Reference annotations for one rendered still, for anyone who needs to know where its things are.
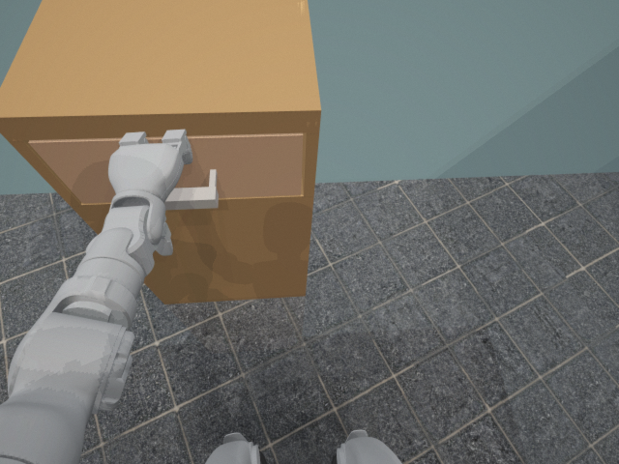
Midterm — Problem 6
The left robot hand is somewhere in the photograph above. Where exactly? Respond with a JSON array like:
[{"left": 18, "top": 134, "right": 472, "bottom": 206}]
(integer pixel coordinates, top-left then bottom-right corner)
[{"left": 108, "top": 130, "right": 192, "bottom": 256}]

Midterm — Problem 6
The robot left shin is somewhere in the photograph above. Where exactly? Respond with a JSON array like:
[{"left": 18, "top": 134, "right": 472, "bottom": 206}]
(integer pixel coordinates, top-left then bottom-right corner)
[{"left": 223, "top": 433, "right": 249, "bottom": 444}]

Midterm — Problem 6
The robot left forearm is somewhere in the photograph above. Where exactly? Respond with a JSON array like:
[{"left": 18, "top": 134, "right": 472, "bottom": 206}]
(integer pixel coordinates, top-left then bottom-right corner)
[{"left": 8, "top": 190, "right": 166, "bottom": 397}]

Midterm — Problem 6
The drawer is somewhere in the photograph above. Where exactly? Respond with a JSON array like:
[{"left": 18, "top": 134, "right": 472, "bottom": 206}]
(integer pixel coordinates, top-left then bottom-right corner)
[{"left": 28, "top": 133, "right": 303, "bottom": 203}]

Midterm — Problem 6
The cabinet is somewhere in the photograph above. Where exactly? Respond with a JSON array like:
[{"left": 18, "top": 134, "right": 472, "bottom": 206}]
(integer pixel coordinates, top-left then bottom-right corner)
[{"left": 0, "top": 0, "right": 321, "bottom": 305}]

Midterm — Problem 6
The handle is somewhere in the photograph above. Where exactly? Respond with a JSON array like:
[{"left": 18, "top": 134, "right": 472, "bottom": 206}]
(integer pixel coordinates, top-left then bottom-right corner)
[{"left": 164, "top": 169, "right": 219, "bottom": 210}]

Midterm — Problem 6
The left robot thigh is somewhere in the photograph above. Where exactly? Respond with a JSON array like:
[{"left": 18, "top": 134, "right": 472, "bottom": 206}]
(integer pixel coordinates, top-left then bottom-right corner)
[{"left": 205, "top": 441, "right": 260, "bottom": 464}]

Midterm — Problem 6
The robot left upper arm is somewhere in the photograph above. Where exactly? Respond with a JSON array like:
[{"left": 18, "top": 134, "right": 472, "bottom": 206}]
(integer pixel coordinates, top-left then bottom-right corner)
[{"left": 0, "top": 312, "right": 135, "bottom": 464}]

